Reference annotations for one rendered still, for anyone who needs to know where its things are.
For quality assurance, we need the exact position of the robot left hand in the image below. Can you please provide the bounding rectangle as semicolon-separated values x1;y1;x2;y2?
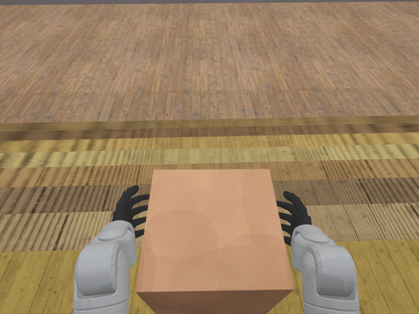
112;185;150;238

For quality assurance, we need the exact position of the left robot forearm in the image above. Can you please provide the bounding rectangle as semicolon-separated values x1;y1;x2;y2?
73;220;137;314

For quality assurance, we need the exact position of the robot right hand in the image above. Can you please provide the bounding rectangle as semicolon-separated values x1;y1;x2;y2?
276;191;312;246

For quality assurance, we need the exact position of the right robot forearm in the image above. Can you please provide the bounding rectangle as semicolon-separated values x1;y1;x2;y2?
291;224;359;314

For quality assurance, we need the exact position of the carton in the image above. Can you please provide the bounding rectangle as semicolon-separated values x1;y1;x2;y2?
135;169;294;314

